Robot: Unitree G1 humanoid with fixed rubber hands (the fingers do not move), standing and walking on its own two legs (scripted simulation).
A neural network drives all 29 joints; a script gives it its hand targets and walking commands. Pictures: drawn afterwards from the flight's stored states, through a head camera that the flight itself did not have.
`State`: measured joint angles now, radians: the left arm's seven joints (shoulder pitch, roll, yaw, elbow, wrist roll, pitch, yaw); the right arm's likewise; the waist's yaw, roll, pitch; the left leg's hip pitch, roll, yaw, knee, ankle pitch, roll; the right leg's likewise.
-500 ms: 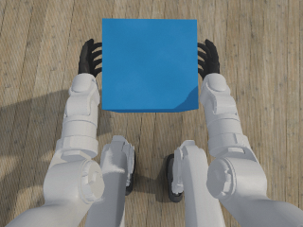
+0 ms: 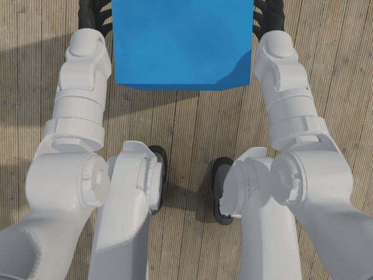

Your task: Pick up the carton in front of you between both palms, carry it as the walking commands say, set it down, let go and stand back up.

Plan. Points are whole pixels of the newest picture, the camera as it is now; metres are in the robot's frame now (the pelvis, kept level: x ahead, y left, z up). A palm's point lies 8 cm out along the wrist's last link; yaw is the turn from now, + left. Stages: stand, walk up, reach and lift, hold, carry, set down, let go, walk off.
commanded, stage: set down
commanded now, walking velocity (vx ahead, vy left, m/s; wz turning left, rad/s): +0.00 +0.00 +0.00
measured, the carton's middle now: (182, 37) +0.52 +0.05 -0.23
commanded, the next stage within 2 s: none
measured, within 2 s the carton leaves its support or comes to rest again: rests again in 0.54 s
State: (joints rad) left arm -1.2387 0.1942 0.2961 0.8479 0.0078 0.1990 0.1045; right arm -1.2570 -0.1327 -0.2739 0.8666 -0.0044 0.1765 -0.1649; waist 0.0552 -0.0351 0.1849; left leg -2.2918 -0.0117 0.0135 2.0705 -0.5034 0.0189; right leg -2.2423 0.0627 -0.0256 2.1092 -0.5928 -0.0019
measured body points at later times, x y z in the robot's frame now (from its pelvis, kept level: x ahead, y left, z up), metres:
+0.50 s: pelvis +0.00 +0.00 -0.03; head +0.35 +0.02 +0.25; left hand +0.52 +0.21 -0.19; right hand +0.54 -0.10 -0.19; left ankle +0.12 +0.11 -0.36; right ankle +0.10 -0.11 -0.36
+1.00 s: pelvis -0.01 +0.00 -0.04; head +0.35 +0.01 +0.24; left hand +0.52 +0.21 -0.20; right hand +0.55 -0.10 -0.20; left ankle +0.12 +0.11 -0.36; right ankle +0.10 -0.11 -0.36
